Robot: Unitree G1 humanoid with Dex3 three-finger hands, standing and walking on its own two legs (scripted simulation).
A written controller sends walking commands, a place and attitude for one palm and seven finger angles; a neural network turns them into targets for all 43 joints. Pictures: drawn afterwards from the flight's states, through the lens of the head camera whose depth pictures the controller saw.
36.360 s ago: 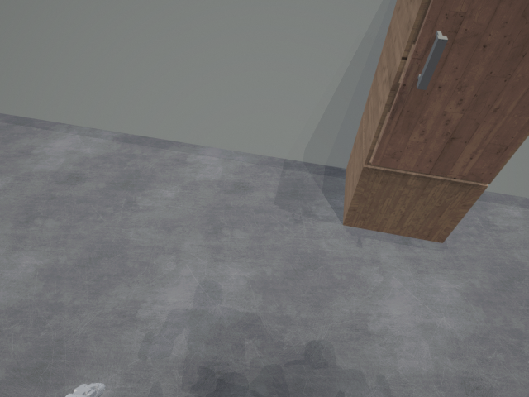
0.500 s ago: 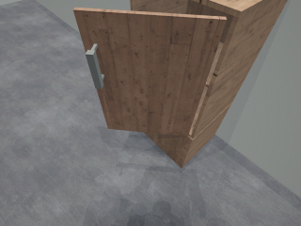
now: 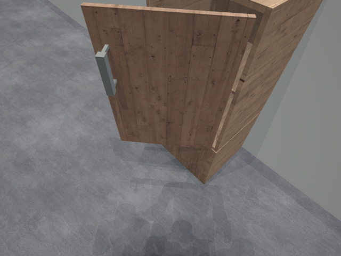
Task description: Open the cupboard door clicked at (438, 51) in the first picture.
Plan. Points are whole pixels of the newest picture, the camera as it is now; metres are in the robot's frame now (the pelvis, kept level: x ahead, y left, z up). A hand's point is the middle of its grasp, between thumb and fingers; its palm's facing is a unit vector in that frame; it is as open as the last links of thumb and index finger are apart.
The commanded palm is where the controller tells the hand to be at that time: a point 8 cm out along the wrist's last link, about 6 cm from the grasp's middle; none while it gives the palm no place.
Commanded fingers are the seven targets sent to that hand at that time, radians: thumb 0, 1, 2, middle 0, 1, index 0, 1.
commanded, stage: come to a stop and stand still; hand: left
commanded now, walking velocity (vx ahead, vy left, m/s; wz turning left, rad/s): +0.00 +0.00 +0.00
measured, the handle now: (108, 70) +0.59 +0.22 +0.08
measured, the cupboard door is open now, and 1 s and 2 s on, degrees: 41 41 41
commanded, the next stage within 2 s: look again from close up in 0.38 s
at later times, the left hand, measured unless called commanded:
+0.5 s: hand out of the picture -0.01 +0.14 -0.17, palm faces +0.03 -0.98 -0.18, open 7.4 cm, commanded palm none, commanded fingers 0.00 0.90 0.90 -0.20 -0.30 -0.20 -0.30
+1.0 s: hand out of the picture +0.03 +0.19 -0.18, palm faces -0.01 -0.97 -0.23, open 7.4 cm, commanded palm none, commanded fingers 0.00 0.90 0.90 -0.20 -0.30 -0.20 -0.30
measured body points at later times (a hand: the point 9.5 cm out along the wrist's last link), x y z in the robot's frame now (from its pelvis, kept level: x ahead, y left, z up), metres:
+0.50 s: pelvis -0.01 -0.03 +0.00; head +0.01 -0.03 +0.45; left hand -0.01 +0.19 -0.16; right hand -0.02 -0.26 -0.16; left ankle +0.01 +0.12 -0.74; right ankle -0.05 -0.13 -0.74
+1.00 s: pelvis +0.00 +0.00 +0.00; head +0.01 +0.00 +0.45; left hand +0.03 +0.24 -0.16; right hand +0.03 -0.24 -0.15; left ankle +0.00 +0.12 -0.74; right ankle -0.05 -0.13 -0.74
